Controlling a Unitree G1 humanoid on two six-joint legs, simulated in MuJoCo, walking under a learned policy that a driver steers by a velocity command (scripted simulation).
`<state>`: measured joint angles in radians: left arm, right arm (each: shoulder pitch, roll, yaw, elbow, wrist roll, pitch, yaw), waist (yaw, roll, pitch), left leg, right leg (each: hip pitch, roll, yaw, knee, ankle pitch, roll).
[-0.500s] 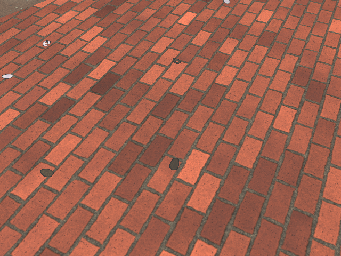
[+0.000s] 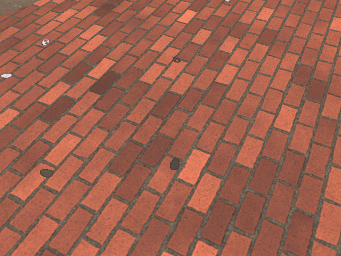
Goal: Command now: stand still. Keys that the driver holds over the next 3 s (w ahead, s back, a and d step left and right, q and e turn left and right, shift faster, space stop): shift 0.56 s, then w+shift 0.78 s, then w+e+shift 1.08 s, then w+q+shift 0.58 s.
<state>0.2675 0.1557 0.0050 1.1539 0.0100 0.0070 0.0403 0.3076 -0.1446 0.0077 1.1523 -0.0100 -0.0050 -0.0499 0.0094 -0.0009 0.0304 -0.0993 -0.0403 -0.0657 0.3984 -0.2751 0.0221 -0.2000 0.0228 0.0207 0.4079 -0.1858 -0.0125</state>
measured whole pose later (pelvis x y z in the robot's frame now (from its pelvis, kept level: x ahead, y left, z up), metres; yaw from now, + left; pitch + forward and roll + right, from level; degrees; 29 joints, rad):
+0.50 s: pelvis +0.01 +0.00 +0.00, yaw +0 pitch -1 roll +0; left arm 0.28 0.14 0.01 1.17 0.01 0.01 0.04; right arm 0.33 -0.13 0.01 1.15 -0.01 -0.01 -0.05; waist 0.01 0.00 0.03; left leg -0.09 -0.04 -0.06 0.40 -0.29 0.03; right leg -0.19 0.02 0.02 0.41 -0.20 -0.01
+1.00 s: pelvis +0.14 -0.06 +0.00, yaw +0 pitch +2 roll +0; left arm 0.37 0.19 0.06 1.03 0.03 -0.09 -0.01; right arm 0.24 -0.22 -0.06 0.97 -0.04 -0.08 0.04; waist 0.02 0.03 -0.03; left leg -0.50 0.05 -0.01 1.16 -0.22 0.11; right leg -0.17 0.05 -0.08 0.43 -0.30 -0.07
